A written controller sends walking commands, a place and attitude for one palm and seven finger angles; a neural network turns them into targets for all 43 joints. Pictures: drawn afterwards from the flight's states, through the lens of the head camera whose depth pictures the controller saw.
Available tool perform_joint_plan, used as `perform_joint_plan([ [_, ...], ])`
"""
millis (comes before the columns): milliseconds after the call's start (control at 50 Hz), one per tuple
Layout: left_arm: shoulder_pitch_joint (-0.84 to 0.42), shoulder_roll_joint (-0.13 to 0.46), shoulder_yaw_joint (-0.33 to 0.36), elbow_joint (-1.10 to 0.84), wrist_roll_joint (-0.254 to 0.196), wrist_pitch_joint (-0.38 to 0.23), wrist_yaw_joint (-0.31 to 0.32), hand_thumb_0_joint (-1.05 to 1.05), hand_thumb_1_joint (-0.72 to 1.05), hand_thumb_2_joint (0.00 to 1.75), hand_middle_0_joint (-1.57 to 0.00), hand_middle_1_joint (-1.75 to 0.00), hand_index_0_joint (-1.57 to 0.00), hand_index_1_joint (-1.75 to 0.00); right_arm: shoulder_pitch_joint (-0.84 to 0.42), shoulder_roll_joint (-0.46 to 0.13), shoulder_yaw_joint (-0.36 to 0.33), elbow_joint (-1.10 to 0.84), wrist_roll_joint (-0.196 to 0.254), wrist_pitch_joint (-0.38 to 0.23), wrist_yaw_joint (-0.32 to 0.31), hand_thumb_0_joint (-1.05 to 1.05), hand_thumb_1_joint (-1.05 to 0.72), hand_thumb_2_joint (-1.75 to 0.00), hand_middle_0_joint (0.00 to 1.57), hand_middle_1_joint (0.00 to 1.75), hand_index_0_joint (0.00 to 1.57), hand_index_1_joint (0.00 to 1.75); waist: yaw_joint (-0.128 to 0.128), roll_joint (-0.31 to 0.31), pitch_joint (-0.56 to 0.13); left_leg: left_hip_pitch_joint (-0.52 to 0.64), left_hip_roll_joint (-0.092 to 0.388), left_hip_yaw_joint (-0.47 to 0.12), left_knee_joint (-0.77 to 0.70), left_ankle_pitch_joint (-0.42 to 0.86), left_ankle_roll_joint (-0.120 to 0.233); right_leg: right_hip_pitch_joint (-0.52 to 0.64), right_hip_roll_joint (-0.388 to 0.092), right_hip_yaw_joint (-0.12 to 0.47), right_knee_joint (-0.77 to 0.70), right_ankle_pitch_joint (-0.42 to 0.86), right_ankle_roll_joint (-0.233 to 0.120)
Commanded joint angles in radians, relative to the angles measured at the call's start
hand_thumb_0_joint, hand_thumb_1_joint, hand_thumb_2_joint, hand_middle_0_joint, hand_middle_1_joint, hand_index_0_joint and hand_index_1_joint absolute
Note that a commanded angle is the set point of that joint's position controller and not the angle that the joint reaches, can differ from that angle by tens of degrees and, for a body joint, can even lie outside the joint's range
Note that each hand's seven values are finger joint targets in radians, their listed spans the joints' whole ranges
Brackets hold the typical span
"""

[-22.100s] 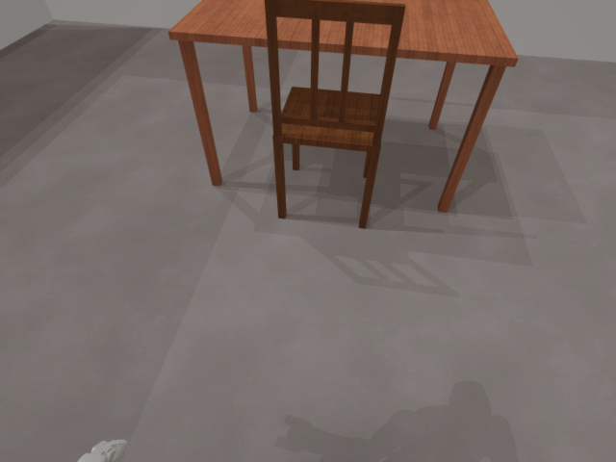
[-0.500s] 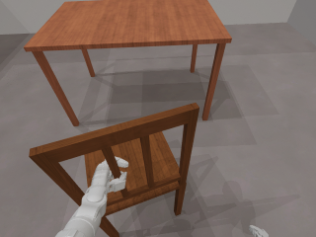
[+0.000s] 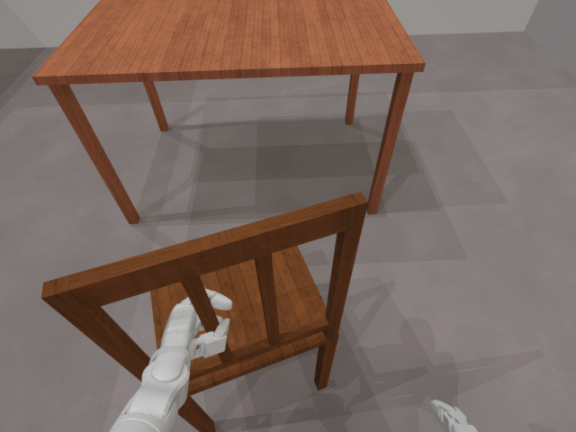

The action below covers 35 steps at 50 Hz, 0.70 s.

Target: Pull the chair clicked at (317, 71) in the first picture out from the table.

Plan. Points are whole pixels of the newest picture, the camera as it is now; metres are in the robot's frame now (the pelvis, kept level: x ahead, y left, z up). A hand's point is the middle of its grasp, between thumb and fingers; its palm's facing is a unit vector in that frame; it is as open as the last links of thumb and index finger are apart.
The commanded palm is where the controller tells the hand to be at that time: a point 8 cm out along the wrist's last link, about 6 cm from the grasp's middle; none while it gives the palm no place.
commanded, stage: open the thumb and straighten the fingers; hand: left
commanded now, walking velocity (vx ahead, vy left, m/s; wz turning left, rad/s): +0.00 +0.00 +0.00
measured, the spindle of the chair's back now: (211, 323) +0.30 +0.14 -0.08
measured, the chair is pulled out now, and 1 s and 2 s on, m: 0.64 0.64 0.64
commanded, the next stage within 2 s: draw the fingers out of the gap in 0.68 s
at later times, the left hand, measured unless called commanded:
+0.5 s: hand (214, 337) +0.28 +0.13 -0.07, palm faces -0.03 -0.98 -0.18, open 15.2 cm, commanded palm +0.25 +0.18 -0.05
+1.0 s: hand (210, 372) +0.22 +0.13 -0.08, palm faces -0.05 -0.98 -0.18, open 17.4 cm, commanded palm +0.21 +0.18 -0.06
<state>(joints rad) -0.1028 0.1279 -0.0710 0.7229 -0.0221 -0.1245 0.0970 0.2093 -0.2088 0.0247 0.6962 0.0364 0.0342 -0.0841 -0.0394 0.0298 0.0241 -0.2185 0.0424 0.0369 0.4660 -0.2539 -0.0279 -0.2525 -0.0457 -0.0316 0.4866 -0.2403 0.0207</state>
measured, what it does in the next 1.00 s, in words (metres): stands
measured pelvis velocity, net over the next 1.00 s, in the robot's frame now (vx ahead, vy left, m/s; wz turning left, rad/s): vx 0.01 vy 0.00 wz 0.03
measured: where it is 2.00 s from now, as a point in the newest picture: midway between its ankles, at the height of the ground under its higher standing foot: outside the picture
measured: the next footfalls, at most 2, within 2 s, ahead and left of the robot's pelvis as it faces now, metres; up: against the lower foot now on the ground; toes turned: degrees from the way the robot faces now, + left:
none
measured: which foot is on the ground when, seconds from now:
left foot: down 0.00-1.00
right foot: down 0.00-1.00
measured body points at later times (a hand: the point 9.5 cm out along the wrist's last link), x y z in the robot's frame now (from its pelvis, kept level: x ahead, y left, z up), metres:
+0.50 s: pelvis +0.01 +0.00 -0.03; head +0.06 -0.02 +0.42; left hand +0.27 +0.18 -0.06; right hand +0.15 -0.25 -0.14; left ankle -0.01 +0.14 -0.74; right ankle +0.01 -0.13 -0.74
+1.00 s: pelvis +0.01 +0.00 -0.04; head +0.05 -0.01 +0.41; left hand +0.22 +0.18 -0.06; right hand +0.17 -0.25 -0.13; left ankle -0.01 +0.14 -0.74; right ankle +0.01 -0.13 -0.74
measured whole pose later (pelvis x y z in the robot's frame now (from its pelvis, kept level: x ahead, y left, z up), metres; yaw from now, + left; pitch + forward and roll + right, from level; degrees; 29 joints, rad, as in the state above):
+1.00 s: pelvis +0.01 +0.00 -0.04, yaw +2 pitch +10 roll +0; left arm 0.32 0.17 -0.09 0.09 -0.02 0.08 0.03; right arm 0.26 -0.26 0.00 0.51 0.03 -0.07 -0.07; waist -0.05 0.04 -0.11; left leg -0.59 0.04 0.00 0.86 -0.45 -0.03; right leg -0.60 -0.06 -0.05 0.86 -0.44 0.02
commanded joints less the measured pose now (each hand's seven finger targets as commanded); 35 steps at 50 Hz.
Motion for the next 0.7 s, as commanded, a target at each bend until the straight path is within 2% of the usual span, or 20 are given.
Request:
perform_joint_plan([
  [0, -0.176, 0.156, 0.09, -0.295, -0.019, -0.074, -0.036, 0.0, 0.42, 0.67, -0.5, -1.45, -0.5, -1.45, -0.049, -0.175, -0.077, -0.144, 0.012, -0.07, 0.028, 0.0, -0.9, -0.9, 0.2, 0.3, 0.2, 0.3, -0.016, -0.148, -0.23, -0.079, -0.001, 0.001, 0.019, 0.105, 0.049, 0.039, -0.023, -0.009, 0.009, 0.199, -0.029],
  [40, -0.14, 0.136, 0.07, -0.364, -0.009, -0.079, -0.05, 0.0, 0.17, 0.55, -0.5, -1.45, -0.5, -1.45, -0.054, -0.158, -0.073, -0.161, 0.005, -0.091, 0.038, 0.0, -0.9, -0.9, 0.2, 0.3, 0.2, 0.3, -0.007, -0.008, -0.257, -0.085, -0.016, 0.014, 0.048, 0.098, 0.044, 0.008, -0.019, -0.007, 0.034, 0.18, -0.035],
  [60, -0.126, 0.127, 0.063, -0.382, -0.004, -0.076, -0.055, 0.0, 0.05, 0.49, -0.5, -1.45, -0.5, -1.45, -0.052, -0.155, -0.073, -0.166, 0.004, -0.098, 0.042, 0.0, -0.9, -0.9, 0.2, 0.3, 0.2, 0.3, -0.005, 0.018, -0.267, -0.089, -0.018, 0.015, 0.061, 0.107, 0.042, -0.008, -0.015, -0.012, 0.048, 0.181, -0.038],
  [80, -0.114, 0.133, 0.056, -0.378, 0.001, -0.062, -0.059, 0.0, -0.07, 0.43, -0.5, -1.45, -0.5, -1.45, -0.045, -0.157, -0.075, -0.165, 0.006, -0.102, 0.046, 0.0, -0.9, -0.9, 0.2, 0.3, 0.2, 0.3, -0.013, 0.036, -0.246, -0.099, -0.016, 0.01, 0.07, 0.097, 0.041, -0.027, -0.011, -0.014, 0.051, 0.166, -0.039],
  [120, -0.109, 0.139, 0.067, -0.371, 0.001, -0.034, -0.065, 0.0, -0.31, 0.32, -0.5, -1.45, -0.5, -1.45, -0.04, -0.164, -0.076, -0.173, 0.005, -0.106, 0.049, 0.0, -0.9, -0.9, 0.2, 0.3, 0.2, 0.3, -0.015, 0.014, -0.238, -0.134, -0.022, 0.007, 0.095, 0.073, 0.042, -0.062, -0.005, -0.019, 0.071, 0.145, -0.035],
  [160, -0.104, 0.151, 0.086, -0.379, -0.002, -0.003, -0.068, 0.0, -0.55, 0.2, -0.45, -1.3, -0.45, -1.3, -0.036, -0.171, -0.081, -0.185, 0.005, -0.107, 0.047, 0.0, -0.9, -0.9, 0.2, 0.3, 0.2, 0.3, -0.01, 0.007, -0.257, -0.151, -0.025, 0.008, 0.117, 0.065, 0.042, -0.083, -0.002, -0.021, 0.093, 0.137, -0.031],
  [240, -0.046, 0.125, 0.087, -0.434, -0.019, 0.042, -0.064, 0.0, -0.55, 0.2, -0.35, -1.01, -0.35, -1.01, -0.028, -0.175, -0.086, -0.214, 0.001, -0.115, 0.042, 0.0, -0.9, -0.9, 0.2, 0.3, 0.2, 0.3, -0.001, -0.044, -0.316, -0.165, -0.025, 0.004, 0.147, 0.087, 0.041, -0.083, 0.001, -0.028, 0.129, 0.164, -0.024],
  [300, -0.054, 0.128, 0.088, -0.474, -0.021, 0.057, -0.062, 0.0, -0.55, 0.2, -0.27, -0.8, -0.27, -0.8, -0.016, -0.181, -0.088, -0.221, -0.001, -0.121, 0.032, 0.0, -0.9, -0.9, 0.2, 0.3, 0.2, 0.3, -0.015, -0.097, -0.321, -0.178, -0.022, -0.006, 0.169, 0.106, 0.043, -0.101, 0.004, -0.034, 0.154, 0.181, -0.02],
  [340, -0.014, 0.119, 0.083, -0.521, -0.018, 0.058, -0.062, 0.0, -0.55, 0.2, -0.22, -0.65, -0.22, -0.65, -0.015, -0.177, -0.091, -0.233, -0.004, -0.13, 0.028, 0.0, -0.9, -0.9, 0.2, 0.3, 0.2, 0.3, -0.009, -0.081, -0.343, -0.171, -0.022, -0.001, 0.186, 0.136, 0.043, -0.104, 0.004, -0.034, 0.172, 0.211, -0.019],
  [360, -0.008, 0.147, 0.108, -0.535, -0.019, 0.06, -0.059, 0.0, -0.55, 0.2, -0.2, -0.58, -0.2, -0.58, -0.01, -0.18, -0.092, -0.231, -0.005, -0.131, 0.025, 0.0, -0.9, -0.9, 0.2, 0.3, 0.2, 0.3, -0.009, -0.094, -0.35, -0.174, -0.02, -0.003, 0.195, 0.145, 0.042, -0.103, 0.003, -0.033, 0.179, 0.221, -0.018],
  [420, 0.039, 0.154, 0.112, -0.576, -0.012, 0.067, -0.06, 0.0, -0.55, 0.2, -0.13, -0.36, -0.13, -0.36, -0.004, -0.175, -0.09, -0.236, -0.009, -0.138, 0.02, 0.0, -0.9, -0.9, 0.2, 0.3, 0.2, 0.3, -0.007, -0.074, -0.349, -0.177, -0.02, -0.006, 0.213, 0.176, 0.042, -0.111, 0.003, -0.035, 0.199, 0.249, -0.019],
  [440, 0.065, 0.108, 0.074, -0.485, -0.004, 0.08, -0.066, 0.0, -0.55, 0.2, -0.1, -0.29, -0.1, -0.29, 0.004, -0.174, -0.085, -0.224, -0.01, -0.134, 0.022, 0.0, -0.9, -0.9, 0.2, 0.3, 0.2, 0.3, -0.027, -0.106, -0.287, -0.216, -0.022, -0.006, 0.233, 0.164, 0.04, -0.165, 0.007, -0.041, 0.211, 0.243, -0.017],
  [480, 0.059, 0.112, 0.064, -0.517, 0.003, 0.086, -0.075, 0.0, -0.55, 0.2, -0.05, -0.14, -0.05, -0.14, 0.003, -0.176, -0.084, -0.233, -0.009, -0.133, 0.028, 0.0, -0.9, -0.9, 0.2, 0.3, 0.2, 0.3, -0.023, -0.079, -0.278, -0.234, -0.022, -0.011, 0.247, 0.155, 0.04, -0.187, 0.004, -0.041, 0.222, 0.224, -0.018],
  [520, 0.066, 0.152, 0.097, -0.589, 0.002, 0.084, -0.074, 0.0, -0.55, 0.2, 0.0, 0.0, 0.0, 0.0, 0.004, -0.174, -0.088, -0.248, -0.011, -0.135, 0.026, 0.0, -0.9, -0.9, 0.2, 0.3, 0.2, 0.3, -0.009, -0.042, -0.347, -0.209, -0.025, -0.01, 0.259, 0.176, 0.039, -0.163, 0.002, -0.036, 0.236, 0.237, -0.021],
  [540, 0.067, 0.138, 0.079, -0.634, 0.0, 0.084, -0.075, 0.0, -0.55, 0.2, 0.0, 0.0, 0.0, 0.0, -0.001, -0.167, -0.085, -0.258, -0.011, -0.139, 0.024, 0.0, -0.9, -0.9, 0.2, 0.3, 0.2, 0.3, -0.011, -0.028, -0.374, -0.199, -0.027, -0.009, 0.266, 0.191, 0.041, -0.158, 0.002, -0.035, 0.242, 0.251, -0.021],
  [560, 0.081, 0.151, 0.094, -0.634, -0.005, 0.089, -0.072, 0.0, -0.55, 0.2, 0.0, 0.0, 0.0, 0.0, 0.001, -0.168, -0.084, -0.259, -0.012, -0.14, 0.021, 0.0, -0.9, -0.9, 0.2, 0.3, 0.2, 0.3, -0.013, -0.052, -0.372, -0.204, -0.024, -0.013, 0.271, 0.195, 0.041, -0.157, 0.003, -0.037, 0.245, 0.256, -0.021],
  [580, 0.068, 0.169, 0.102, -0.662, -0.006, 0.088, -0.07, 0.0, -0.55, 0.2, 0.0, 0.0, 0.0, 0.0, 0.0, -0.171, -0.083, -0.259, -0.01, -0.14, 0.017, 0.0, -0.9, -0.9, 0.2, 0.3, 0.2, 0.3, -0.014, -0.048, -0.371, -0.209, -0.023, -0.018, 0.275, 0.201, 0.041, -0.158, 0.003, -0.036, 0.247, 0.259, -0.023],
  [600, 0.045, 0.153, 0.081, -0.695, -0.002, 0.084, -0.068, 0.0, -0.55, 0.2, 0.0, 0.0, 0.0, 0.0, 0.004, -0.165, -0.08, -0.261, -0.013, -0.143, 0.015, 0.0, -0.9, -0.9, 0.2, 0.3, 0.2, 0.3, -0.023, -0.028, -0.381, -0.198, -0.027, -0.019, 0.277, 0.209, 0.042, -0.161, 0.004, -0.038, 0.253, 0.262, -0.022],
  [620, 0.076, 0.152, 0.086, -0.692, -0.004, 0.086, -0.064, 0.0, -0.55, 0.2, 0.0, 0.0, 0.0, 0.0, 0.004, -0.163, -0.08, -0.263, -0.013, -0.146, 0.014, 0.0, -0.9, -0.9, 0.2, 0.3, 0.2, 0.3, -0.018, -0.025, -0.377, -0.199, -0.026, -0.02, 0.281, 0.212, 0.042, -0.166, 0.005, -0.038, 0.256, 0.259, -0.022],
  [680, 0.071, 0.145, 0.07, -0.667, -0.004, 0.108, -0.066, 0.0, -0.55, 0.2, 0.0, 0.0, 0.0, 0.0, 0.007, -0.17, -0.077, -0.258, -0.011, -0.145, 0.009, 0.0, -0.9, -0.9, 0.2, 0.3, 0.2, 0.3, -0.034, -0.072, -0.335, -0.23, -0.025, -0.028, 0.289, 0.179, 0.043, -0.198, 0.007, -0.043, 0.253, 0.229, -0.019],
])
